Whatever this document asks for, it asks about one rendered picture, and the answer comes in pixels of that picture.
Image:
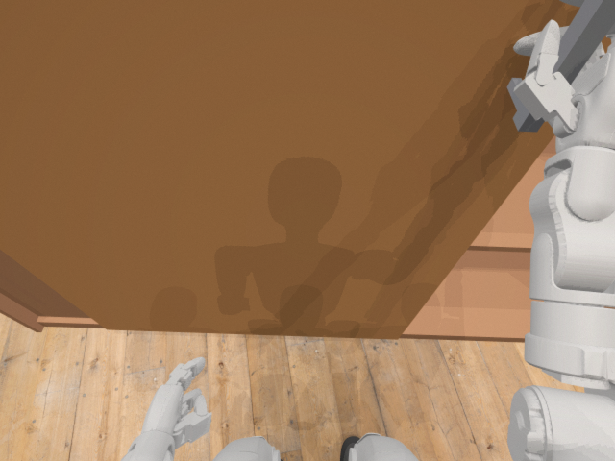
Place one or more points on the wardrobe door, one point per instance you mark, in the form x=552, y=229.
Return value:
x=266, y=167
x=24, y=288

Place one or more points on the handle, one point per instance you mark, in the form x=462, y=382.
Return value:
x=587, y=30

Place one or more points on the robot right thigh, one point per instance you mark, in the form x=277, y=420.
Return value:
x=380, y=448

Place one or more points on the left robot hand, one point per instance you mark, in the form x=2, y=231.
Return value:
x=170, y=406

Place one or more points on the right robot shin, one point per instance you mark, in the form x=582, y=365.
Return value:
x=367, y=434

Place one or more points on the right robot hand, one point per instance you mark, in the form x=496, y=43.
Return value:
x=548, y=95

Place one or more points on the robot right upper arm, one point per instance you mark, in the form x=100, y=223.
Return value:
x=549, y=424

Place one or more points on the robot left forearm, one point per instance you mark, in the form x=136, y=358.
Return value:
x=151, y=446

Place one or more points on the robot right forearm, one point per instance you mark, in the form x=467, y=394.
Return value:
x=572, y=269

